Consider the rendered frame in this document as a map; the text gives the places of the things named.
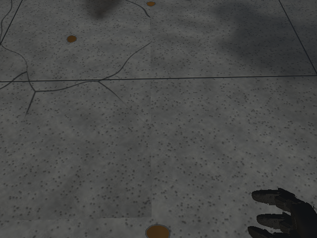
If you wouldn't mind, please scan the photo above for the robot right hand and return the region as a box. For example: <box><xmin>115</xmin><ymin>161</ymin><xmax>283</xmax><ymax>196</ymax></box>
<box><xmin>248</xmin><ymin>187</ymin><xmax>317</xmax><ymax>238</ymax></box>

